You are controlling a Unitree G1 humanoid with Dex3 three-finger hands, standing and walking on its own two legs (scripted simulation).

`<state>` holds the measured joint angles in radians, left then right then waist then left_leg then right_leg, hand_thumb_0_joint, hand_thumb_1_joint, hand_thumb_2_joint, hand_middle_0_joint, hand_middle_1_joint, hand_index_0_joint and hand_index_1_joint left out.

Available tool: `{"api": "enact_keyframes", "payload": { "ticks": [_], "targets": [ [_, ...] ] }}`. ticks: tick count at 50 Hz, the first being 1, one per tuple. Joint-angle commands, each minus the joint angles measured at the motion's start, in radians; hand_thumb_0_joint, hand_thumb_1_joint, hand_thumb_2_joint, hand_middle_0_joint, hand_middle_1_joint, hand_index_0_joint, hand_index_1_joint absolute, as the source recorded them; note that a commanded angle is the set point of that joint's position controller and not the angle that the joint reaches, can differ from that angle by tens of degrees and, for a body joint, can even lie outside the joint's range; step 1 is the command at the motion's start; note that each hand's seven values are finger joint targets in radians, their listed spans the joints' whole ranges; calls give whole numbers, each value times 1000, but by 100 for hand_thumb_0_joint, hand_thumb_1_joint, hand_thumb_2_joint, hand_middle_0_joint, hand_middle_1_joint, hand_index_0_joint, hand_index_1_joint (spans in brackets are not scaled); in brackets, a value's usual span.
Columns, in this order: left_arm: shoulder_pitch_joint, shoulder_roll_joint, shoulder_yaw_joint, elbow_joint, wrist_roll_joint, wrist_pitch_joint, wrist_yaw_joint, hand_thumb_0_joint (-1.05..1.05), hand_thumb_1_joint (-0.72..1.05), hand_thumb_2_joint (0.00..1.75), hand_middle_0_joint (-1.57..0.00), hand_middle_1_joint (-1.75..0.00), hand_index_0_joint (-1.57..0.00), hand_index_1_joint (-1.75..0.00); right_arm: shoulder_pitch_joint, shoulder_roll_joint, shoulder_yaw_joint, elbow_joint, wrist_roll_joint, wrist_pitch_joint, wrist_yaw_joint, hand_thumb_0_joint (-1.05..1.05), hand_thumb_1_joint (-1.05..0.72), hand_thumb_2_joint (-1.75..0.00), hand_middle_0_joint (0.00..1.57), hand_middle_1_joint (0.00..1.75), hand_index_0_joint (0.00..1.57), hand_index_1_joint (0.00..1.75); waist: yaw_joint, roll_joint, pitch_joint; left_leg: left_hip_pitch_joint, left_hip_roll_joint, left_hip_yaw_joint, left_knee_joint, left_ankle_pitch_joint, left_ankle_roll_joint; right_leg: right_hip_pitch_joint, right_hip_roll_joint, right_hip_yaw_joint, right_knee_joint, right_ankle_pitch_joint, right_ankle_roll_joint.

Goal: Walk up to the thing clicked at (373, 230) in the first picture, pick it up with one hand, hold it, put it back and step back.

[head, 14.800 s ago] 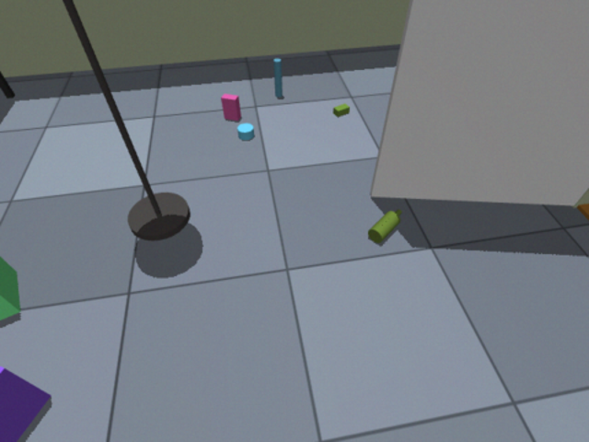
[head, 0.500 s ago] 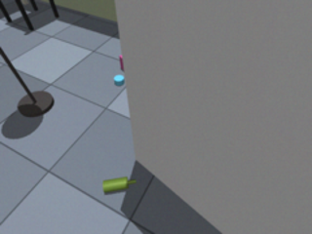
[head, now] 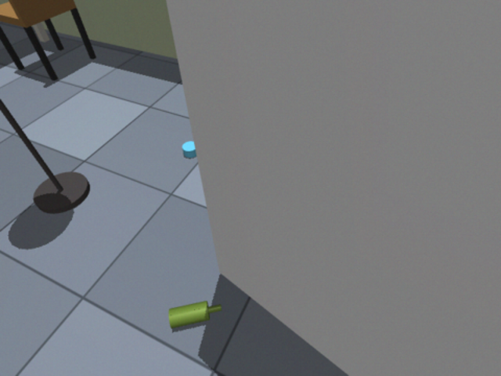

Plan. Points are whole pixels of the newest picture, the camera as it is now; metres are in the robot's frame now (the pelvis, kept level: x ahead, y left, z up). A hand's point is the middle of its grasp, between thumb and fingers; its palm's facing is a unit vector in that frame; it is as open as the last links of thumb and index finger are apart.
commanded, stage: walk up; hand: left
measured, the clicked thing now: (196, 312) +0.50 +0.25 -0.74
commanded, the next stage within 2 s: stand in 0.38 s
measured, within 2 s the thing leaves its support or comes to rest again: neither
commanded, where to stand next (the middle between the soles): +0.11 +0.03 m, yaw -1 degrees
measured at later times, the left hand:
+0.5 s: hand out of the picture +0.11 +0.26 -0.15, palm faces -0.05 -0.93 -0.36, open 7.4 cm
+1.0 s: hand out of the picture +0.07 +0.24 -0.15, palm faces -0.04 -0.94 -0.34, open 7.4 cm
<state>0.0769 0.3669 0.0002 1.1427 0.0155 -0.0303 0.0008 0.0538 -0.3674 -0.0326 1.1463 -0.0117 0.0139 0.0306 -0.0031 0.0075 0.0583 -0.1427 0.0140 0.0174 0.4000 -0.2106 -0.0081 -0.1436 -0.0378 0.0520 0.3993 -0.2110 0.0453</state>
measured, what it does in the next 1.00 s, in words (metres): stands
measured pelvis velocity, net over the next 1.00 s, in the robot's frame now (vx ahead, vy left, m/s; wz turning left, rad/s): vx -0.01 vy -0.01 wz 0.00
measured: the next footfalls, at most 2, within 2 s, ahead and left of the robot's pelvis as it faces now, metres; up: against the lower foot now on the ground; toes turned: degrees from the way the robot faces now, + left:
none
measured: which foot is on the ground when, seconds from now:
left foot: down 0.00-1.00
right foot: down 0.00-1.00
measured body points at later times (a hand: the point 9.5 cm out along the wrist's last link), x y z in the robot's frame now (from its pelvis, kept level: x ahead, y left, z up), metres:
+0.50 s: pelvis +0.01 +0.00 +0.00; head +0.02 +0.00 +0.45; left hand +0.11 +0.31 -0.13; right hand +0.08 -0.30 -0.13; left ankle +0.01 +0.12 -0.74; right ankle +0.01 -0.15 -0.74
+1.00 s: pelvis -0.01 -0.01 +0.00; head +0.01 -0.01 +0.45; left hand +0.07 +0.29 -0.13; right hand +0.07 -0.31 -0.13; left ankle +0.01 +0.12 -0.74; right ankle +0.01 -0.15 -0.74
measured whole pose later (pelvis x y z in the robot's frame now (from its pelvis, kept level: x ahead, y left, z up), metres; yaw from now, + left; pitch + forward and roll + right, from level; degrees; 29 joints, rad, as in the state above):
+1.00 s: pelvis -0.01 -0.01 +0.00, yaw +0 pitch -2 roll +0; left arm 0.11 0.36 0.00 1.13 0.02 -0.01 -0.01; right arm 0.08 -0.35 -0.02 1.16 -0.01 0.00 0.02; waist -0.01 -0.01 0.07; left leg -0.12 0.03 0.01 0.33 -0.16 -0.02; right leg -0.12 -0.02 0.05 0.32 -0.16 0.03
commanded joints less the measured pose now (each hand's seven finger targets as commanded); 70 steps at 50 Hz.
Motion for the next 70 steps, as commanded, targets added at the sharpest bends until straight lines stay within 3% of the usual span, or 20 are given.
{"api": "enact_keyframes", "payload": {
  "ticks": [1, 12, 18, 19, 23, 30, 35, 37, 40, 45, 50, 59, 70],
  "targets": [
    [-59, 231, 47, -59, -4, -20, 19, 0, 90, 90, -20, -30, -20, -30, -50, -209, -44, -65, 1, -20, -18, 0, -90, -90, 20, 30, 20, 30, -3, -22, -80, 43, 91, -74, -76, 58, 35, -33, -78, 59, -80, 81, -61],
    [-41, 224, 45, -66, -2, -16, 21, 0, 90, 90, -20, -30, -20, -30, -32, -216, -48, -71, 0, -22, -21, 0, -90, -90, 20, 30, 20, 30, -4, -2, -94, 47, 99, -68, -78, 94, 39, -8, -71, 53, -65, 151, -60],
    [-40, 221, 45, -69, -6, -14, 24, 0, 90, 90, -20, -30, -20, -30, -22, -210, -49, -75, 1, -20, -23, 0, -90, -90, 20, 30, 20, 30, -6, -5, -106, 72, 101, -57, -68, 157, 38, -5, -73, 53, -47, 209, -61],
    [-53, 206, 45, -71, -13, -7, 20, 0, 90, 90, -20, -30, -20, -30, -33, -187, -33, -77, 10, -28, -28, 0, -90, -90, 20, 30, 20, 30, -12, -44, -81, 53, 119, -91, -92, 245, 31, 0, -72, 51, -55, 260, -52],
    [-32, 203, 49, -72, -16, 3, 14, 0, 90, 90, -20, -30, -20, -30, -28, -205, -33, -65, 7, -38, -34, 0, -90, -90, 20, 30, 20, 30, -7, -11, -105, 86, 126, -82, -106, 280, 22, 33, -72, 47, -61, 252, -48],
    [-34, 200, 47, -77, -10, 1, 10, 0, 90, 90, -20, -30, -20, -30, -41, -197, -29, -64, 9, -40, -34, 0, -90, -90, 20, 30, 20, 30, -8, 0, -126, 91, 121, -70, -107, 262, 16, 56, -82, 50, -87, 267, -46],
    [-39, 204, 46, -82, -9, -1, 9, 0, 90, 90, -20, -30, -20, -30, -42, -190, -28, -59, 7, -36, -31, 0, -90, -90, 20, 30, 20, 30, -10, -5, -96, 75, 117, -74, -118, 186, 13, 39, -83, 52, -115, 203, -47],
    [-41, 203, 46, -81, -7, 0, 9, 0, 90, 90, -20, -30, -20, -30, -39, -179, -25, -57, 4, -34, -28, 0, -90, -90, 20, 30, 20, 30, -12, -22, -59, 41, 106, -74, -134, 86, 9, 10, -75, 52, -140, 109, -41],
    [-31, 200, 45, -82, -5, 1, 6, 0, 90, 90, -20, -30, -20, -30, -44, -191, -28, -56, 3, -33, -26, 0, -90, -90, 20, 30, 20, 30, -10, 6, -52, 42, 107, -79, -141, 26, 13, -16, -74, 59, -149, 54, -48],
    [-28, 206, 47, -85, -5, -1, 5, 0, 90, 90, -20, -30, -20, -30, -26, -192, -30, -54, 1, -34, -25, 0, -90, -90, 20, 30, 20, 30, -9, -2, -63, 36, 109, -82, -137, 0, 19, -17, -81, 71, -152, 27, -53],
    [-13, 205, 45, -85, -7, -2, 5, 0, 90, 90, -20, -30, -20, -30, -26, -193, -30, -56, 2, -39, -27, 0, -90, -90, 20, 30, 20, 30, -5, -4, -99, 68, 117, -85, -125, 118, 19, 2, -79, 61, -121, 128, -57],
    [5, 204, 39, -80, -6, 4, 3, 0, 90, 90, -20, -30, -20, -30, -9, -199, -26, -50, 5, -38, -28, 0, -90, -90, 20, 30, 20, 30, -4, -10, -77, 58, 114, -86, -130, 58, 17, -14, -76, 59, -126, 85, -58],
    [7, 206, 33, -84, -7, 0, 5, 0, 90, 90, -20, -30, -20, -30, -4, -201, -22, -51, 4, -36, -26, 0, -90, -90, 20, 30, 20, 30, -3, -1, -79, 59, 117, -86, -118, 101, 17, -6, -81, 60, -125, 104, -57]
  ]
}}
